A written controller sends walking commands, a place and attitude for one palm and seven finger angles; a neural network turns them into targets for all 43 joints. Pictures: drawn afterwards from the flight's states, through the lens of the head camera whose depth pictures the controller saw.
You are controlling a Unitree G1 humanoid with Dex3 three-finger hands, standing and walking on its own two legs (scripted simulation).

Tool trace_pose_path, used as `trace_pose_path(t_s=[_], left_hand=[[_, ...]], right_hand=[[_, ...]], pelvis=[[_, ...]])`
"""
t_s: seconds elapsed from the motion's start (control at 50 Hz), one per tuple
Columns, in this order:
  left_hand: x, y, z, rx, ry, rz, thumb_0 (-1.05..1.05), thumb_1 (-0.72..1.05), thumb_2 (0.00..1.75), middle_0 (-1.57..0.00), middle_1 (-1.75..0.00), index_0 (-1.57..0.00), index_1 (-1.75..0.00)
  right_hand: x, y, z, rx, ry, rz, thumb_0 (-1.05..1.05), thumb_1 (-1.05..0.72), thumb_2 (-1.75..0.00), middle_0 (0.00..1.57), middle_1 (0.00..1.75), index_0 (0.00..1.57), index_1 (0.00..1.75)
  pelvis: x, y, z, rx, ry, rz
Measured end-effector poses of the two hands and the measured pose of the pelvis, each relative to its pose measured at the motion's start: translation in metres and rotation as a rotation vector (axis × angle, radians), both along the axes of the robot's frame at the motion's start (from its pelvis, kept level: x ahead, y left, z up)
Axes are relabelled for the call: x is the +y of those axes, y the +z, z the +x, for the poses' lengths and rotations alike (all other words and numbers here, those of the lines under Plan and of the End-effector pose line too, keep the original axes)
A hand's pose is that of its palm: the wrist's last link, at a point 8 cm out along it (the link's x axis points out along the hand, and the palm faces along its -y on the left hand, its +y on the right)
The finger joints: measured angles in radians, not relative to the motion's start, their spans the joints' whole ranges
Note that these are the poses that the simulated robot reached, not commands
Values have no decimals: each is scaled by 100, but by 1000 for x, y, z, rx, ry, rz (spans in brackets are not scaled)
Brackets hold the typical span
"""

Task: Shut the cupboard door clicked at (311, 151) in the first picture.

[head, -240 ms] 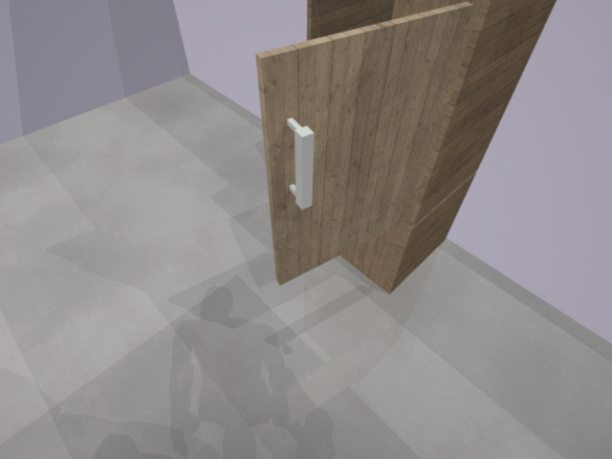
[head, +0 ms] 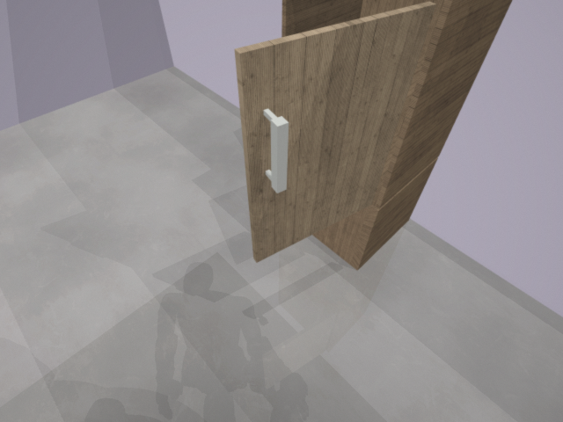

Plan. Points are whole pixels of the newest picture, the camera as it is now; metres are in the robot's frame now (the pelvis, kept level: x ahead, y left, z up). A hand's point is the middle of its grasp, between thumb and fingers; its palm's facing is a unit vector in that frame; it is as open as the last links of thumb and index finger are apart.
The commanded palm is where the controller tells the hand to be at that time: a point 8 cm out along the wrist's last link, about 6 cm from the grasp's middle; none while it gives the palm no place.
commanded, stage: stand and wait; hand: left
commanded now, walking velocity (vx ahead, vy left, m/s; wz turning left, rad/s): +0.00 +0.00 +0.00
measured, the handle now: (273, 152) +0.58 +0.05 +0.05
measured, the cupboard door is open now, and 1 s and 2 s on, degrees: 78 78 78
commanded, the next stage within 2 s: look at it before walking up in 0.04 s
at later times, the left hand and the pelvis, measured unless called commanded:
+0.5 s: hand out of the picture +0.00 +0.17 -0.18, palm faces +0.03 -0.98 -0.19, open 7.4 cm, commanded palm none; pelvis +0.00 +0.00 +0.00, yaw +0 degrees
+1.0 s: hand out of the picture +0.01 +0.19 -0.19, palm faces -0.05 -0.98 -0.20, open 7.4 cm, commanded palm none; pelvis -0.01 +0.00 -0.01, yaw -7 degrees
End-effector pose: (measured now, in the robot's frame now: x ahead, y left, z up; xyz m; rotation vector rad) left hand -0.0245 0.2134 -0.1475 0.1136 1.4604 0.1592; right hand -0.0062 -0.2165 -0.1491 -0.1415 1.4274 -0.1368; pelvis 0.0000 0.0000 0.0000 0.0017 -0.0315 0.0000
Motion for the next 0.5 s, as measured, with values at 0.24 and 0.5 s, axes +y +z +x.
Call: trace_pose_path(t_s=[0.24, 0.5], left_hand=[[3, 0, 10, -21, -6, 5, 0, 91, 90, -20, -30, -19, -30], [10, 1, 18, -35, -15, 14, 0, 91, 90, -20, -30, -19, -30]], right_hand=[[-4, 2, 8, -12, 6, -10, 0, -91, -90, 20, 30, 20, 30], [-6, 3, 15, -27, 12, -17, 0, -91, -90, 20, 30, 20, 30]], pelvis=[[0, 0, 3, 0, 1, 0], [1, 1, 4, 1, 1, -1]])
